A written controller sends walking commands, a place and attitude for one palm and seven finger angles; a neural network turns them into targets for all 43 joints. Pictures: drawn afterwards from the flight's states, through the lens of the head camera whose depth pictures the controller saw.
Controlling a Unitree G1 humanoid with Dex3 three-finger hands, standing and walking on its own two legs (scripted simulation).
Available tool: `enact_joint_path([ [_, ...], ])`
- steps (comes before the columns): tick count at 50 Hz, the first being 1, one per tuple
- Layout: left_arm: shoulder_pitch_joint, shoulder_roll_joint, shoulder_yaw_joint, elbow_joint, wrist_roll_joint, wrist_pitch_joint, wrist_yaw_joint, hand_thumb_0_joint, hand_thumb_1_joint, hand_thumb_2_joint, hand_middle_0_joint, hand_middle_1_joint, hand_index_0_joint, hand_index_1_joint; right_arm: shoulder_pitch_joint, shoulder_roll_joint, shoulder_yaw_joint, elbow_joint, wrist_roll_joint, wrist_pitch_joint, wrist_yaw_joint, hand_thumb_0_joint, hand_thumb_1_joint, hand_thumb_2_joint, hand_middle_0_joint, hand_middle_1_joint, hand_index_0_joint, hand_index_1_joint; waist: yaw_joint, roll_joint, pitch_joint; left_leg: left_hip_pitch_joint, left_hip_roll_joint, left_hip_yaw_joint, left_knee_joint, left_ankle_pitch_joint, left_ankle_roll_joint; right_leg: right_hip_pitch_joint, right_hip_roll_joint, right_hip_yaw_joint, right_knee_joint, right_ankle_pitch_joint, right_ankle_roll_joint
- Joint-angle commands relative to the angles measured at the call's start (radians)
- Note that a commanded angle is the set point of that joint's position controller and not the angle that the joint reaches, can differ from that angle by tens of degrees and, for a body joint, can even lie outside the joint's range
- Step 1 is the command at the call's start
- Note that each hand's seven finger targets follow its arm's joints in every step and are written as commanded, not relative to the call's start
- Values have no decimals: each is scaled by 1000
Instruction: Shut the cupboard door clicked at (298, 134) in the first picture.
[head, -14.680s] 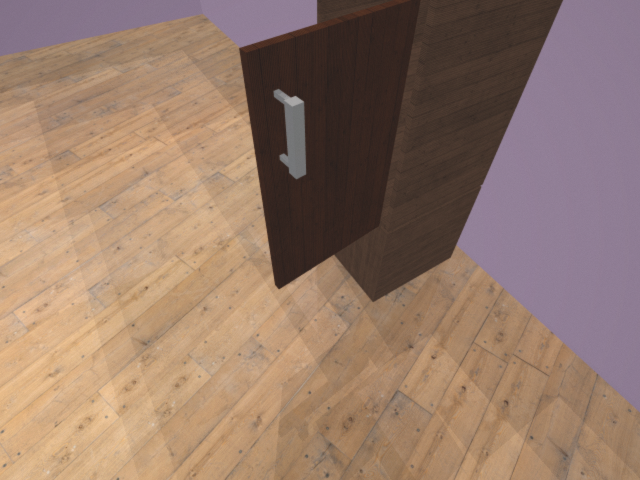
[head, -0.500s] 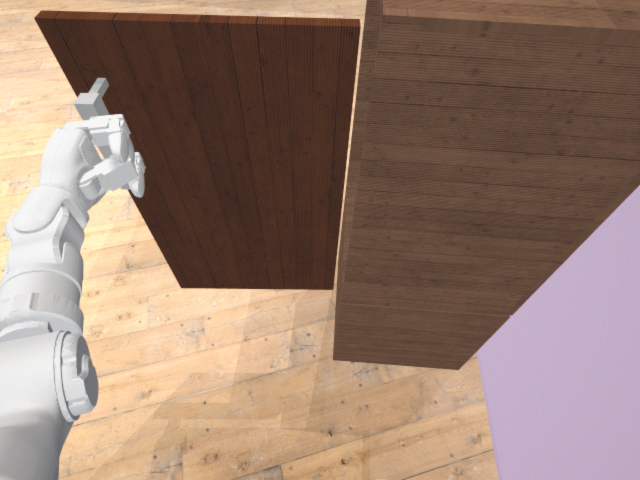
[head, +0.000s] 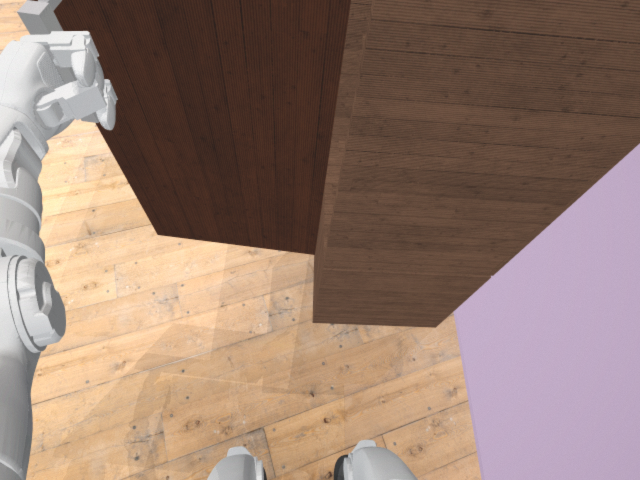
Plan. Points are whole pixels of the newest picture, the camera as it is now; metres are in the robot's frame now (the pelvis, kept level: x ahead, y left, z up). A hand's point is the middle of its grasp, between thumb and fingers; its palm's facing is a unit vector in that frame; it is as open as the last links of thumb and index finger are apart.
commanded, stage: push the door shut along its arc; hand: left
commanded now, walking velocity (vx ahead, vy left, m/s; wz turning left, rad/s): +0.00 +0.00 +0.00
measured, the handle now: (74, 58) +0.59 +0.25 +0.15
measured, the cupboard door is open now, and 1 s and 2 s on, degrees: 85 74 65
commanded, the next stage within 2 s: pull the fist back off the door in 1.02 s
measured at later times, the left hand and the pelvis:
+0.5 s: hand (158, 54) +0.58 +0.15 +0.16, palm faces -0.29 -0.96 -0.01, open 2.9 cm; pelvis +0.01 +0.00 -0.01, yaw -3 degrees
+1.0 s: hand (171, 53) +0.59 +0.14 +0.16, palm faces -0.35 -0.94 -0.01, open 3.2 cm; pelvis +0.01 +0.00 -0.02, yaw -2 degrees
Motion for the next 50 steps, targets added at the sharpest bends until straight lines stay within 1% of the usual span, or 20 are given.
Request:
enact_joint_path([
  [1, -621, 107, -24, -244, -8, -61, -20, 0, 900, 900, -1300, -1500, -1300, -1500, 159, -191, -63, -39, -7, -30, -14, 0, -900, -900, 200, 300, 200, 300, -92, 191, -426, 453, -5, -90, -77, 198, 8, -54, 51, 37, -88, 130, -31],
  [3, -633, 143, -4, -229, 4, -57, -22, 0, 900, 900, -1300, -1500, -1300, -1500, 164, -196, -65, -37, -10, -28, -12, 0, -900, -900, 200, 300, 200, 300, -90, 189, -451, 463, -1, -99, -68, 212, 3, -66, 52, 37, -83, 132, -30],
  [6, -660, 93, -38, -206, 5, -49, -19, 0, 900, 900, -1300, -1500, -1300, -1500, 172, -194, -61, -32, -11, -29, -14, 0, -900, -900, 200, 300, 200, 300, -109, 183, -410, 451, 2, -101, -67, 200, 6, -100, 54, 28, -77, 118, -31],
  [9, -678, 197, 35, -156, 16, -30, -15, 0, 900, 900, -1300, -1500, -1300, -1500, 181, -203, -56, -45, -11, -24, -16, 0, -900, -900, 200, 300, 200, 300, -108, 154, -427, 395, 2, -89, -51, 193, 10, -74, 53, 38, -71, 129, -25],
  [11, -679, 231, 51, -144, 30, -33, -6, 0, 900, 900, -1300, -1500, -1300, -1500, 190, -196, -48, -51, -12, -20, -17, 0, -900, -900, 200, 300, 200, 300, -106, 146, -426, 363, -4, -80, -39, 213, 17, -53, 56, 37, -62, 145, -26],
  [12, -694, 295, 85, -150, 50, -41, -2, 0, 900, 900, -1300, -1500, -1300, -1500, 196, -200, -48, -58, -14, -15, -16, 0, -900, -900, 200, 300, 200, 300, -99, 165, -467, 360, -1, -79, -28, 228, 14, -39, 56, 45, -53, 162, -23],
  [15, -681, 311, 79, -107, 86, -37, -1, 0, 900, 900, -1300, -1500, -1300, -1500, 205, -192, -46, -73, -19, 2, -12, 0, -900, -900, 200, 300, 200, 300, -100, 168, -477, 329, -3, -72, -8, 254, 14, -28, 58, 46, -39, 192, -22],
  [20, -720, 326, 71, -90, 100, -19, -20, 0, 900, 900, -1300, -1500, -1300, -1500, 231, -193, -49, -79, -21, 25, -15, 0, -900, -900, 200, 300, 200, 300, -125, 145, -489, 304, 0, -60, 15, 276, 20, -24, 64, 47, -32, 235, -14],
  [21, -724, 313, 70, -116, 89, -21, -23, 0, 900, 900, -1300, -1500, -1300, -1500, 238, -190, -50, -79, -23, 25, -16, 0, -900, -900, 200, 300, 200, 300, -123, 158, -514, 322, -4, -56, 20, 308, 23, -14, 68, 41, -25, 260, -17],
  [22, -726, 342, 85, -108, 95, -17, -30, 0, 900, 900, -1300, -1500, -1300, -1500, 238, -195, -52, -79, -23, 31, -16, 0, -900, -900, 200, 300, 200, 300, -122, 164, -536, 323, -2, -54, 29, 308, 20, -10, 69, 48, -27, 268, -14],
  [26, -760, 288, 42, -113, 85, -1, -44, 0, 900, 900, -1300, -1500, -1300, -1500, 249, -191, -51, -64, -25, 40, -13, 0, -900, -900, 200, 300, 200, 300, -133, 199, -519, 345, -2, -54, 37, 347, 20, -43, 75, 34, -18, 287, -21],
  [28, -771, 290, 32, -103, 93, 7, -49, 0, 900, 900, -1300, -1500, -1300, -1500, 248, -195, -54, -51, -26, 44, -12, 0, -900, -900, 200, 300, 200, 300, -137, 222, -518, 359, 3, -62, 50, 359, 15, -74, 76, 35, -17, 283, -21],
  [31, -803, 216, -6, -113, 74, 12, -50, 0, 900, 900, -1300, -1500, -1300, -1500, 251, -193, -55, -35, -27, 36, -12, 0, -900, -900, 200, 300, 200, 300, -158, 225, -498, 403, 9, -69, 46, 364, 18, -121, 80, 18, -20, 257, -24],
  [35, -832, 188, -30, -114, 71, 21, -56, 0, 900, 900, -1300, -1500, -1300, -1500, 239, -199, -58, -20, -28, 29, -9, 0, -900, -900, 200, 300, 200, 300, -165, 236, -509, 413, 11, -73, 59, 356, 15, -147, 81, 17, -15, 251, -25],
  [37, -852, 173, -39, -125, 63, 18, -55, 0, 900, 900, -1300, -1500, -1300, -1500, 235, -202, -54, -17, -28, 23, -10, 0, -900, -900, 200, 300, 200, 300, -163, 270, -516, 440, 10, -76, 63, 373, 13, -171, 83, 14, -7, 244, -27],
  [39, -850, 157, -49, -111, 59, 23, -57, 0, 900, 900, -1300, -1500, -1300, -1500, 228, -203, -53, -11, -26, 16, -11, 0, -900, -900, 200, 300, 200, 300, -170, 241, -498, 413, 11, -72, 63, 336, 17, -171, 81, 13, -10, 229, -26],
  [42, -871, 129, -65, -136, 50, 18, -57, 0, 900, 900, -1300, -1500, -1300, -1500, 217, -203, -53, -9, -24, 7, -15, 0, -900, -900, 200, 300, 200, 300, -175, 255, -523, 435, 9, -68, 69, 345, 19, -182, 82, 12, -1, 235, -26],
  [45, -848, 112, -81, -100, 48, 24, -61, 0, 900, 900, -1300, -1500, -1300, -1500, 198, -201, -48, -2, -20, -2, -17, 0, -900, -900, 200, 300, 200, 300, -179, 234, -484, 394, 12, -66, 66, 289, 20, -187, 79, 9, -3, 202, -25],
  [47, -858, 138, -69, -122, 42, 15, -66, 0, 900, 900, -1300, -1500, -1300, -1500, 198, -205, -45, -3, -17, -8, -24, 0, -900, -900, 200, 300, 200, 300, -177, 227, -515, 395, 10, -58, 72, 301, 23, -167, 81, 12, 6, 221, -23],
  [50, -858, 119, -82, -120, 40, 19, -67, 0, 900, 900, -1300, -1500, -1300, -1500, 186, -201, -45, 2, -15, -15, -22, 0, -900, -900, 200, 300, 200, 300, -178, 234, -513, 386, 10, -58, 74, 295, 23, -166, 78, 12, 8, 222, -23],
])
